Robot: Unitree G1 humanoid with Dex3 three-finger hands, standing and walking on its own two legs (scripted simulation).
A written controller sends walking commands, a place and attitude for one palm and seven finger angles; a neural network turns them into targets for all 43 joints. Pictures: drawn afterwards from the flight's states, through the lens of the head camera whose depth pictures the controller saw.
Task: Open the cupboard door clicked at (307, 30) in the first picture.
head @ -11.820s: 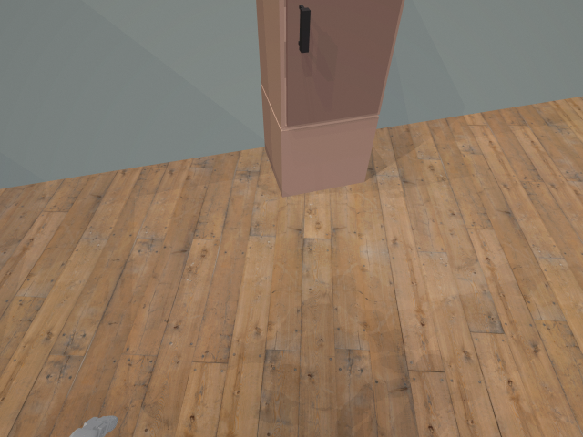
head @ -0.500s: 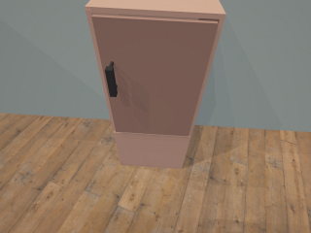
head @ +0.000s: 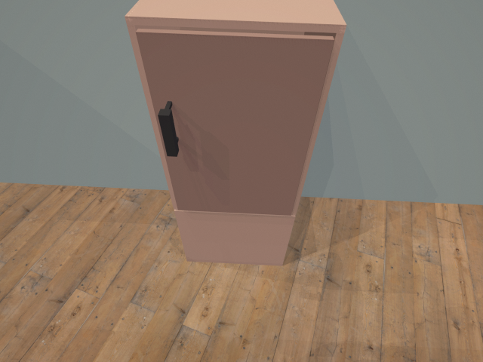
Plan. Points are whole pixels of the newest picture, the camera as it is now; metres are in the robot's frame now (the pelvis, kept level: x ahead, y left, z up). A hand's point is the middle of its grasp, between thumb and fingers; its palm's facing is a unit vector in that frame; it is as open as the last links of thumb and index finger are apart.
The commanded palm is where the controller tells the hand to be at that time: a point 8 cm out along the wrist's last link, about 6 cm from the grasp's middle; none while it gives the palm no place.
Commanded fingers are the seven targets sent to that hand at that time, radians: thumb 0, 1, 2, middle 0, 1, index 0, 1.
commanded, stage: shuffle to correct the standing spot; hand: left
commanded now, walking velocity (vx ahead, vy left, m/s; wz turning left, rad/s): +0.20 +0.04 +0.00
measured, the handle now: (171, 128) +0.62 +0.21 +0.03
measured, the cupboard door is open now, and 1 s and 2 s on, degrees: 0 0 0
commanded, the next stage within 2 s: come to a stop and stand still in 0.20 s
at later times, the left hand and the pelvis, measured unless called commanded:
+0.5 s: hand out of the picture +0.14 +0.20 -0.18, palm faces +0.02 -0.98 -0.20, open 7.3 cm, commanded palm none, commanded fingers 0.00 0.90 0.90 -0.20 -0.30 -0.20 -0.30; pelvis +0.09 +0.02 +0.00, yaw +1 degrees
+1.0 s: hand out of the picture +0.15 +0.24 -0.18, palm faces +0.10 -0.98 -0.18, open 7.3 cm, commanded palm none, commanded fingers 0.00 0.90 0.90 -0.20 -0.30 -0.20 -0.30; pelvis +0.09 +0.05 +0.00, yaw +2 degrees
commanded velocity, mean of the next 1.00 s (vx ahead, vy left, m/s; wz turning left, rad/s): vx -0.03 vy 0.01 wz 0.00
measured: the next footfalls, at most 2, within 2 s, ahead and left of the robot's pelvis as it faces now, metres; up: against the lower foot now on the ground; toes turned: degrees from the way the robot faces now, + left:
right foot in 0.56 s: +0.21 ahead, -0.11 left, +0.00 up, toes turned -3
left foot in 0.84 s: +0.15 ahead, +0.15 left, +0.00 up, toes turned +4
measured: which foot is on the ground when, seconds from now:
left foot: down 0.00-0.56, up 0.58-0.82, down 0.84-1.00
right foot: down 0.00-0.26, up 0.28-0.54, down 0.56-0.84, up 0.86-1.00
